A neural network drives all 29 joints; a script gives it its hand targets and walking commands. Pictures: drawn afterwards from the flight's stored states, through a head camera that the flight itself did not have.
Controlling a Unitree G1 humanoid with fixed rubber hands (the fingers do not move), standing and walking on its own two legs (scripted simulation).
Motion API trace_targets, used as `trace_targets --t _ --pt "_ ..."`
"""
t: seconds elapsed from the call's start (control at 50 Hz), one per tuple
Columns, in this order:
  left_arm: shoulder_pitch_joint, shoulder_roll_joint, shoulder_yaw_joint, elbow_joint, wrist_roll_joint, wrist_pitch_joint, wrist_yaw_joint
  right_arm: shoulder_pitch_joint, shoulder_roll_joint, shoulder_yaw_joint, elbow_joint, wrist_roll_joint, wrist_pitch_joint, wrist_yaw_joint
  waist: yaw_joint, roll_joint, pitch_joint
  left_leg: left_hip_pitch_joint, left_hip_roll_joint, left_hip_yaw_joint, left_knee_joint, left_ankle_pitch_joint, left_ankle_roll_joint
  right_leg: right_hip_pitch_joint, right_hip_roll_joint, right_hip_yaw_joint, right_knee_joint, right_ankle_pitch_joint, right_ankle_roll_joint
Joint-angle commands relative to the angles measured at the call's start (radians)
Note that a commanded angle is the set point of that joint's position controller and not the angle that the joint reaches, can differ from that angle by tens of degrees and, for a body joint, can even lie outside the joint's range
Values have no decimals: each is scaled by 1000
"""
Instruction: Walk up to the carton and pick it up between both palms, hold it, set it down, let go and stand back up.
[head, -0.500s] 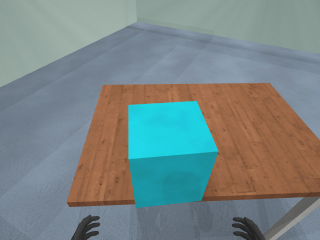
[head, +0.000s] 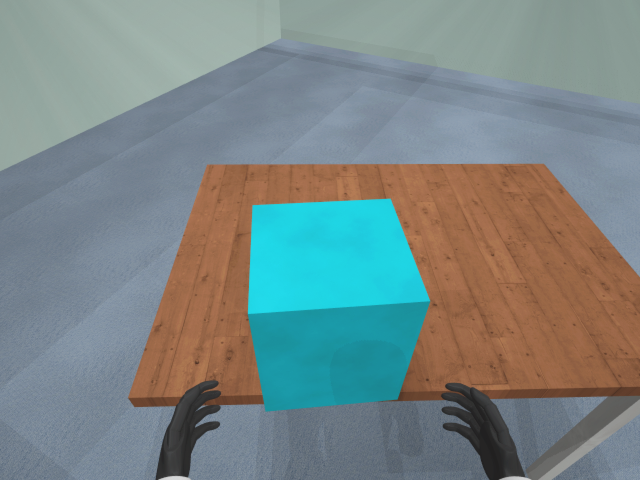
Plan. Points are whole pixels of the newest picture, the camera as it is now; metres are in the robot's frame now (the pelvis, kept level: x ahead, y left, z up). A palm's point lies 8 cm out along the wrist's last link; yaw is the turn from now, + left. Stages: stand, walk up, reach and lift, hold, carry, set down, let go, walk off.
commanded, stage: reach and lift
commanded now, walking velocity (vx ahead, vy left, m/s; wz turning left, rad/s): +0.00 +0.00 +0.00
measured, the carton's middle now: (327, 305) +0.40 +0.01 +0.00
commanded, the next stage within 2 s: none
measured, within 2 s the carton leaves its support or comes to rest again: neither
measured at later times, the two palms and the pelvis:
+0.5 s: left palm (184, 383) +0.25 +0.18 +0.03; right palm (484, 384) +0.26 -0.19 +0.03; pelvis +0.00 +0.01 +0.00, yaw -1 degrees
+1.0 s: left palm (190, 307) +0.32 +0.17 +0.10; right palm (473, 300) +0.34 -0.18 +0.09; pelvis -0.01 +0.00 +0.00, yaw -2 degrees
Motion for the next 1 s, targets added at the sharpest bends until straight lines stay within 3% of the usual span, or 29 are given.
trace_targets --t 0.0,0.06,0.12,0.26,0.28,0.46,0.62,0.7,0.78,0.88,0.98 --pt "-100 7 26 -114 20 -56 5 -122 -91 16 -74 40 -58 -14 2 -31 -59 18 -77 23 -6 230 18 -2 22 25 -75 163 -20" --pt "-147 12 38 -143 33 -34 9 -166 -95 25 -67 58 -50 -24 -1 1 -62 16 -80 25 -6 237 14 6 19 31 -71 191 -22" --pt "-186 11 43 -169 25 19 7 -218 -109 30 -104 67 -21 -40 -7 -24 -58 7 -81 29 -15 222 20 19 21 32 -73 211 -18" --pt "-229 -3 46 -366 22 141 20 -273 -133 20 -252 75 58 -62 -9 -14 -160 66 -77 25 -13 311 15 43 33 22 -70 316 -17" --pt "-232 -18 45 -367 31 168 20 -276 -135 19 -234 83 78 -60 -5 8 -147 76 -74 23 -17 321 9 32 38 19 -74 307 -24" --pt "-317 -69 75 -505 52 427 7 -385 -163 11 -344 110 260 -77 4 1 -112 140 -64 20 -54 351 14 -27 58 5 -140 225 -38" --pt "-469 -41 130 -597 40 529 -1 -547 -175 0 -448 117 331 -110 15 -30 -209 140 -67 40 -54 295 29 -11 51 6 -120 253 -6" --pt "-565 -30 136 -584 20 564 5 -627 -156 -5 -431 114 376 -118 18 -14 -217 114 -66 47 -66 198 45 -44 39 17 -118 170 -3" --pt "-654 -19 146 -594 17 632 7 -729 -177 -4 -384 136 428 -128 19 34 -256 138 -59 43 -56 207 35 -63 46 9 -114 150 -6" --pt "-692 4 197 -568 11 731 -18 -819 -207 19 -362 159 491 -162 19 -31 -275 130 -67 43 -42 264 48 -15 50 11 -100 277 24" --pt "-779 24 236 -565 12 792 -39 -929 -216 23 -347 171 539 -194 13 -48 -285 89 -77 46 -48 266 44 38 51 6 -76 382 53"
